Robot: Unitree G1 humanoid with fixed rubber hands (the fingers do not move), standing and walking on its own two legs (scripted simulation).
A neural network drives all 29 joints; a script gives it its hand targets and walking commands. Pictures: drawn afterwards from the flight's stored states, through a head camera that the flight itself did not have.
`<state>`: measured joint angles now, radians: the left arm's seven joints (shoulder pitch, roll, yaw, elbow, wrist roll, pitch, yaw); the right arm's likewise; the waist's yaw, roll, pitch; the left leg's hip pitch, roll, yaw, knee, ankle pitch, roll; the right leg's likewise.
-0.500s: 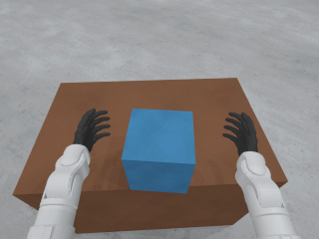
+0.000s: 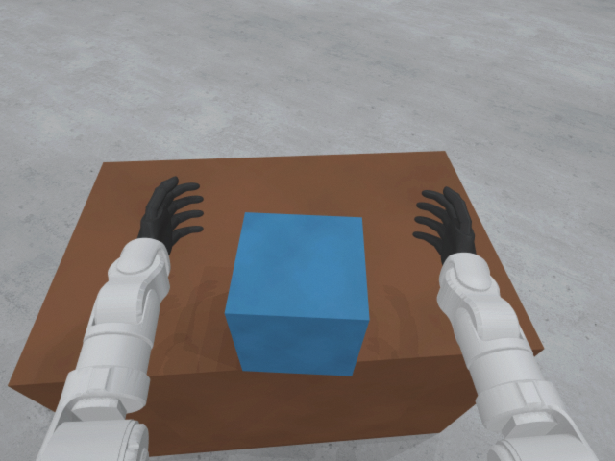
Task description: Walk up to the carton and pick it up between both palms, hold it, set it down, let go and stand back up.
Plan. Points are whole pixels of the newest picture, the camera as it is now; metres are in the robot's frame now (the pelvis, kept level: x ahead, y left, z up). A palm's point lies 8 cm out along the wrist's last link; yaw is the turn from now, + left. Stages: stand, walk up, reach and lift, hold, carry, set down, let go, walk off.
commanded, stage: reach and lift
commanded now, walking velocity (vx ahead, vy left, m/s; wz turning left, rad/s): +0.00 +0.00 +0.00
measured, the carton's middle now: (300, 296) +0.36 +0.02 -0.05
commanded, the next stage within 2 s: none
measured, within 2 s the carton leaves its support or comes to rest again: neither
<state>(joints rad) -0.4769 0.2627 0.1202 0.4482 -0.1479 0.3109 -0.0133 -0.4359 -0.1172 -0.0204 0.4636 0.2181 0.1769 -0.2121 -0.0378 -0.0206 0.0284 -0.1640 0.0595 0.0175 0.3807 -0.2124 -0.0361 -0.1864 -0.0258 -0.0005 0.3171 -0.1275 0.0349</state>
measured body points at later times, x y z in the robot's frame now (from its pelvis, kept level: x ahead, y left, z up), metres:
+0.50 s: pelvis +0.00 +0.01 -0.02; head +0.03 +0.02 +0.43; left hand +0.38 +0.19 +0.00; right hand +0.37 -0.15 +0.00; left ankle -0.01 +0.14 -0.75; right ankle +0.03 -0.14 -0.75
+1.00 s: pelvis -0.02 +0.00 -0.04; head +0.03 +0.02 +0.41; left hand +0.38 +0.16 -0.02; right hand +0.36 -0.13 -0.02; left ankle -0.01 +0.14 -0.75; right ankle +0.03 -0.14 -0.75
